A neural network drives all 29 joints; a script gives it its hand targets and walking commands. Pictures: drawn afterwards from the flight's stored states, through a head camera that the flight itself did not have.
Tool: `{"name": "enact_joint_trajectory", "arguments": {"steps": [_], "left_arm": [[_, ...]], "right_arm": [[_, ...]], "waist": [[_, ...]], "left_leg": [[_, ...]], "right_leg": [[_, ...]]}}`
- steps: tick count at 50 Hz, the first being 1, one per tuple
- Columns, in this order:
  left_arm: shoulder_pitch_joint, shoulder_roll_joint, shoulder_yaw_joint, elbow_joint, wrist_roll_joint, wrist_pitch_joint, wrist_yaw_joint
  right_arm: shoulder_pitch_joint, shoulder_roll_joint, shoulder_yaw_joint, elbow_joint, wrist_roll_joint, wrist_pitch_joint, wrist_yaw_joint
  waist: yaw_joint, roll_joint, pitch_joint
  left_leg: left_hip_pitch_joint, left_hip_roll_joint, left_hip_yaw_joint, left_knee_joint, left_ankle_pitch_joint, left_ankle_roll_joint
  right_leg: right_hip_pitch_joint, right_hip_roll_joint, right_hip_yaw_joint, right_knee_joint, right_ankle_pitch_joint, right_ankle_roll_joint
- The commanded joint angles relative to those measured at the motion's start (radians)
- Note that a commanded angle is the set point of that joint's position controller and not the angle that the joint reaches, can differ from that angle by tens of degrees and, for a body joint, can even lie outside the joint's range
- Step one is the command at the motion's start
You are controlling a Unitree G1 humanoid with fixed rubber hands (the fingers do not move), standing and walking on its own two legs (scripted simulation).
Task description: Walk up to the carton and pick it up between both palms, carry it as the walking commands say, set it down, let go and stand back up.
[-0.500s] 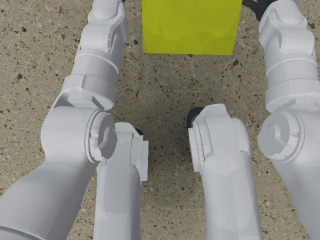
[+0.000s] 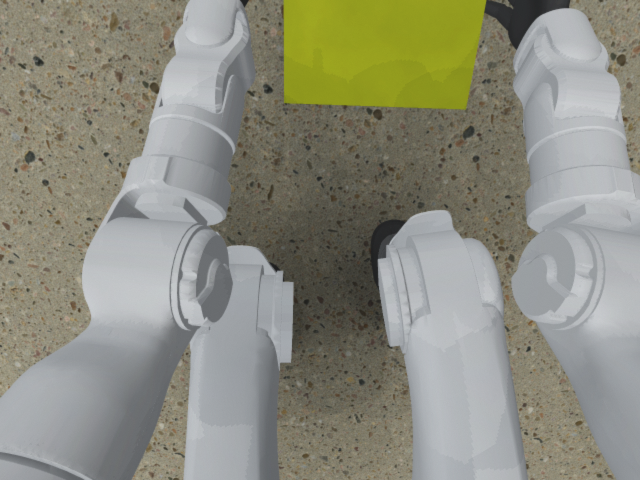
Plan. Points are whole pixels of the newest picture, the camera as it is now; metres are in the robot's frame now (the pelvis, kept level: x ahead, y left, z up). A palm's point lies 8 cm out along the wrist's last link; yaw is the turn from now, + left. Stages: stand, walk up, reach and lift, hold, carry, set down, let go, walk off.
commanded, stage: set down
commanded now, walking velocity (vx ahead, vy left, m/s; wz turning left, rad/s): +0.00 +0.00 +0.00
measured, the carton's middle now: (372, 5) +0.52 -0.13 -0.28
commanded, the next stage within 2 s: let go in 1.88 s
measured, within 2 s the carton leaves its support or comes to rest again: rests again in 0.24 s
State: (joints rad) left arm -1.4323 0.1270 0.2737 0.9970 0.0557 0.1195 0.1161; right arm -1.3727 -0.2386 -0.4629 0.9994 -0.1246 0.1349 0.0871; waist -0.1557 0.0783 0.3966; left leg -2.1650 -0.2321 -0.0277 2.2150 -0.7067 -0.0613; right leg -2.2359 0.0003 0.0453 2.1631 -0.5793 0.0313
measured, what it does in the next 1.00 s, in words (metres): stands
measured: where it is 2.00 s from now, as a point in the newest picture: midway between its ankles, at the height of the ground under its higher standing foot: (331, 320)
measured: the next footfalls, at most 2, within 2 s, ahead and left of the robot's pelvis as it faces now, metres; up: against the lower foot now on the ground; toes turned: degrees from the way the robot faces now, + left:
none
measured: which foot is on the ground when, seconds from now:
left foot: down 0.00-1.00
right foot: down 0.00-1.00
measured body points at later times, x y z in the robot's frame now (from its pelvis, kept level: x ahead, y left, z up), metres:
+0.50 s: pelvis -0.02 -0.01 +0.00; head +0.36 -0.05 +0.22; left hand +0.53 +0.04 -0.22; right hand +0.45 -0.30 -0.22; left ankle +0.08 +0.11 -0.35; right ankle +0.11 -0.13 -0.35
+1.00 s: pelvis -0.03 -0.01 +0.03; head +0.34 -0.08 +0.27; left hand +0.55 +0.03 -0.13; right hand +0.47 -0.31 -0.14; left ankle +0.08 +0.10 -0.35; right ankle +0.11 -0.13 -0.35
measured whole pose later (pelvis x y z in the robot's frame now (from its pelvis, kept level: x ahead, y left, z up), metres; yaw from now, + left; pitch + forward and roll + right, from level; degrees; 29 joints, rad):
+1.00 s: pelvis -0.03 -0.01 +0.03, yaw -1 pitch +30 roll +2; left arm -1.43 0.27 0.10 0.81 -0.13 0.24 0.20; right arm -1.38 -0.39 -0.24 0.88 0.18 0.19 -0.07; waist -0.14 0.05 0.52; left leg -2.00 -0.11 0.00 2.09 -0.62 -0.04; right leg -2.09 0.02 0.03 2.04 -0.48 0.00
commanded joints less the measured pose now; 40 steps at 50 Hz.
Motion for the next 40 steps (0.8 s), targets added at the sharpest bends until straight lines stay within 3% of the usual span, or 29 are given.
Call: {"name": "enact_joint_trajectory", "arguments": {"steps": [1,4,8,11,14,20,25,28,32,36,39,40], "left_arm": [[-0.319,-0.603,-0.246,-0.005,-0.011,0.008,-0.151],[-0.308,-0.480,-0.233,-0.017,-0.011,-0.003,-0.122],[-0.251,-0.217,-0.197,-0.022,-0.015,-0.018,-0.058],[-0.218,-0.010,-0.193,-0.035,-0.044,-0.035,-0.003],[-0.259,0.080,-0.215,-0.095,-0.089,-0.058,0.037],[-0.366,0.165,-0.262,-0.172,-0.166,-0.059,0.066],[-0.377,0.186,-0.283,-0.079,-0.210,-0.049,0.039],[-0.397,0.214,-0.281,-0.066,-0.210,-0.049,0.032],[-0.375,0.224,-0.271,-0.154,-0.194,-0.045,0.043],[-0.384,0.248,-0.249,-0.234,-0.186,-0.017,0.059],[-0.399,0.242,-0.242,-0.361,-0.209,0.013,0.077],[-0.392,0.232,-0.240,-0.333,-0.208,0.026,0.081]], "right_arm": [[-0.288,0.484,0.198,0.019,0.011,-0.010,0.137],[-0.261,0.365,0.161,0.041,0.009,-0.030,0.102],[-0.211,0.097,0.099,0.065,0.014,-0.064,0.019],[-0.190,-0.146,0.068,0.059,0.044,-0.103,-0.049],[-0.232,-0.261,0.067,0.028,0.109,-0.146,-0.095],[-0.331,-0.329,0.113,0.006,0.211,-0.162,-0.116],[-0.345,-0.314,0.179,0.071,0.258,-0.149,-0.105],[-0.340,-0.319,0.194,0.105,0.275,-0.143,-0.101],[-0.311,-0.327,0.196,0.012,0.297,-0.141,-0.107],[-0.315,-0.369,0.184,-0.069,0.291,-0.114,-0.131],[-0.336,-0.380,0.187,-0.221,0.310,-0.078,-0.148],[-0.326,-0.385,0.187,-0.194,0.304,-0.064,-0.147]], "waist": [[-0.118,0.097,-0.923],[-0.116,0.091,-0.937],[-0.113,0.069,-0.961],[-0.116,0.063,-1.008],[-0.114,0.055,-1.108],[-0.101,0.037,-1.186],[-0.104,0.014,-1.103],[-0.090,0.026,-1.102],[-0.079,0.046,-1.315],[-0.092,0.019,-1.461],[-0.092,-0.003,-1.688],[-0.099,-0.007,-1.655]], "left_leg": [[0.200,0.027,0.050,-0.184,0.392,0.007],[0.219,0.031,0.054,-0.178,0.389,-0.003],[0.256,0.043,0.055,-0.178,0.380,-0.017],[0.277,0.059,0.051,-0.179,0.397,-0.025],[0.307,0.075,0.045,-0.172,0.451,-0.025],[0.350,0.110,0.044,-0.174,0.390,-0.013],[0.277,0.128,0.055,-0.172,0.288,0.008],[0.288,0.136,0.063,-0.171,0.247,0.011],[0.360,0.123,0.079,-0.173,0.317,0.008],[0.419,0.108,0.092,-0.188,0.297,0.011],[0.579,0.094,0.100,-0.209,0.335,0.014],[0.554,0.092,0.106,-0.214,0.305,0.014]], "right_leg": [[0.543,0.064,-0.049,-0.111,0.509,-0.030],[0.555,0.058,-0.051,-0.109,0.506,-0.025],[0.585,0.049,-0.059,-0.118,0.499,-0.016],[0.610,0.040,-0.064,-0.129,0.524,-0.016],[0.641,0.032,-0.059,-0.121,0.601,-0.017],[0.646,-0.002,-0.051,-0.121,0.574,-0.015],[0.650,-0.018,-0.032,-0.140,0.494,-0.014],[0.647,-0.020,-0.025,-0.155,0.437,-0.016],[0.801,-0.008,-0.037,-0.149,0.566,-0.011],[0.904,-0.001,-0.053,-0.172,0.576,-0.002],[1.024,0.013,-0.081,-0.191,0.603,-0.002],[1.028,0.014,-0.081,-0.198,0.593,-0.005]]}}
